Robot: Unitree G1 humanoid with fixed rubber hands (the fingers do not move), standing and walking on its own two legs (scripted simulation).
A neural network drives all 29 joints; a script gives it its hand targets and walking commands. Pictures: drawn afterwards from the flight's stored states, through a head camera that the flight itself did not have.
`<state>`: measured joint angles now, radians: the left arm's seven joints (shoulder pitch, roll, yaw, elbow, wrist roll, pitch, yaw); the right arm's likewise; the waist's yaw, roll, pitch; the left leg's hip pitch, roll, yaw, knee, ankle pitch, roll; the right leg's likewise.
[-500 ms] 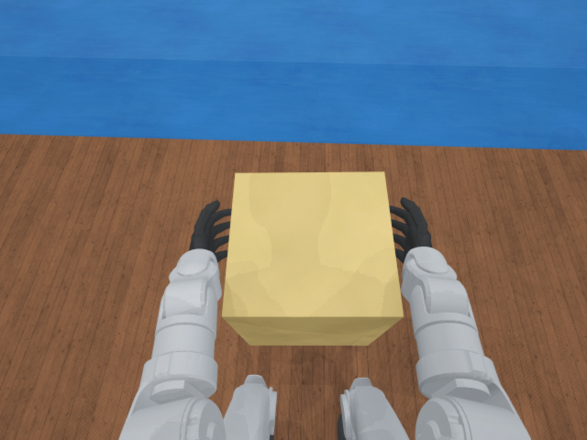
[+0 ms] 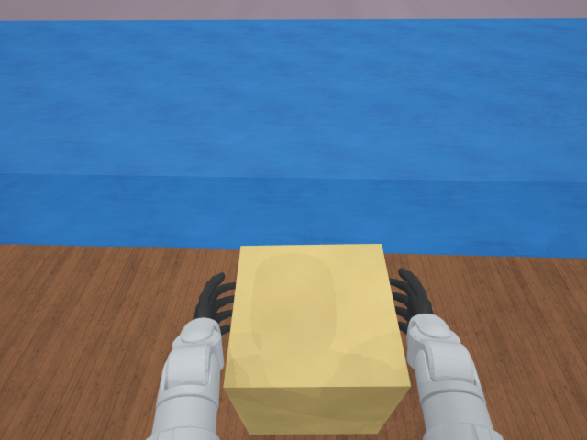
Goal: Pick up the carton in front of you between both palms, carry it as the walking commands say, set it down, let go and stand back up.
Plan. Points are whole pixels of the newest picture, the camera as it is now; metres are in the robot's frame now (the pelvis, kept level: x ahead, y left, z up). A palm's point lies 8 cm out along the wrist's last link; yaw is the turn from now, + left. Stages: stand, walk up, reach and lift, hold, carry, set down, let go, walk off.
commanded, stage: reach and lift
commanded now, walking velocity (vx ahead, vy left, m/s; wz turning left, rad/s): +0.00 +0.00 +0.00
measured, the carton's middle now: (312, 344) +0.30 +0.00 -0.06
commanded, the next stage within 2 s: hold in 1.06 s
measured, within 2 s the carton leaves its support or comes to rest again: neither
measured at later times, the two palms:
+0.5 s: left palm (203, 320) +0.29 +0.15 +0.04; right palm (424, 317) +0.29 -0.15 +0.04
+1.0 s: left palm (202, 315) +0.29 +0.15 +0.05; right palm (425, 311) +0.30 -0.15 +0.05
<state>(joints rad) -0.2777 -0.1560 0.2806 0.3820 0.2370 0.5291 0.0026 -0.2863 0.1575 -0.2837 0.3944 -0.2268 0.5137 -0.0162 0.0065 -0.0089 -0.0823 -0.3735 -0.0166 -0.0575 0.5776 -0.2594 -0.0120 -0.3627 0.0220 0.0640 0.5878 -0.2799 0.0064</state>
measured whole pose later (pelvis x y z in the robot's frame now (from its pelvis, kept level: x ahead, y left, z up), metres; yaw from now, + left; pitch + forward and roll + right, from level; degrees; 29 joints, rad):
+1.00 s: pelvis +0.01 +0.00 +0.02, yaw +0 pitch -6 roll +0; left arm -0.25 -0.15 0.21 0.25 0.27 0.69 -0.02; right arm -0.26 0.15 -0.23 0.26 -0.27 0.68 0.01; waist 0.00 -0.01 0.04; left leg -0.08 -0.01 -0.06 0.37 -0.19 -0.01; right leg -0.06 0.01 0.06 0.37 -0.21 0.01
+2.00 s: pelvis +0.18 -0.01 +0.01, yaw -2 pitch +6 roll -1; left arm -0.12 -0.13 0.12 -0.33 0.08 1.22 0.09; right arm -0.14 0.13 -0.08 -0.31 -0.11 1.21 -0.10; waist -0.02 0.03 -0.16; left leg -0.15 0.06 0.18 0.35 -0.29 0.00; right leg -0.51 -0.06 -0.13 0.77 -0.37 0.00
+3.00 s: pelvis +0.78 -0.04 -0.02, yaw -2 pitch +3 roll +0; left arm -0.68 0.00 0.20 0.03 0.06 1.22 0.12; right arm -0.70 -0.01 -0.19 0.06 -0.05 1.20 -0.12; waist 0.00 0.02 0.01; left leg -0.22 0.04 0.19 0.73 -0.52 0.03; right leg -0.54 0.01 -0.14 0.58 -0.04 -0.09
